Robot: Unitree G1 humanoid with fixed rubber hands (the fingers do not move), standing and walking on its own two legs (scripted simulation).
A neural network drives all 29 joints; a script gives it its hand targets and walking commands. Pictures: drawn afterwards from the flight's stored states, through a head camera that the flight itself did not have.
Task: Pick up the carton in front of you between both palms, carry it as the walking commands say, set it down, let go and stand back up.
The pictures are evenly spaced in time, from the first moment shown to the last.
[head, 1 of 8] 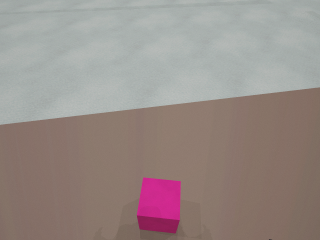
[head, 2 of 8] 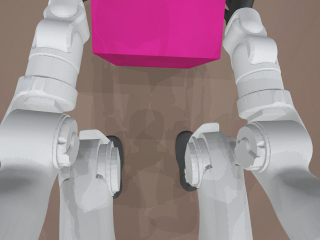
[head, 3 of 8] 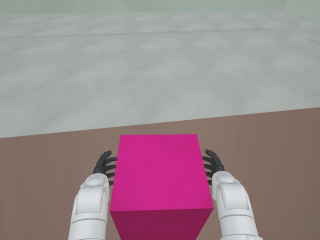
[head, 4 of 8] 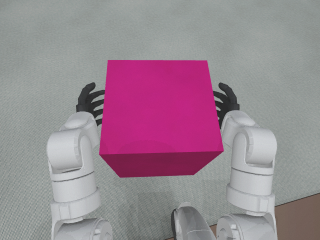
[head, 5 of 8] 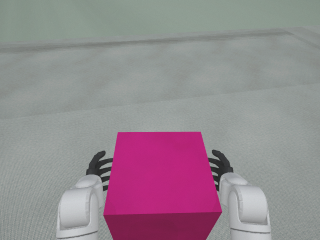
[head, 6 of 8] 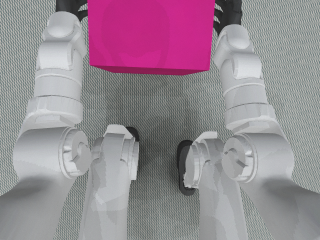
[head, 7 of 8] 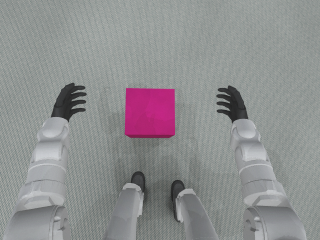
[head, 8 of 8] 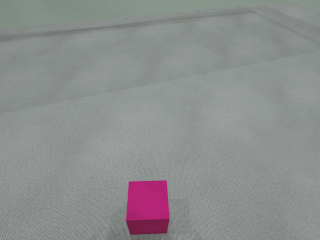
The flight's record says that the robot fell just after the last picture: no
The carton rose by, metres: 0.69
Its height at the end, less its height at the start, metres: -0.06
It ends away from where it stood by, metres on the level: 2.71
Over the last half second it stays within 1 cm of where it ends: yes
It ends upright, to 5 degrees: yes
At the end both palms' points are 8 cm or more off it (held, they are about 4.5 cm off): yes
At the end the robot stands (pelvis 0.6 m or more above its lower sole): yes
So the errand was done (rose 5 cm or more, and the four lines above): yes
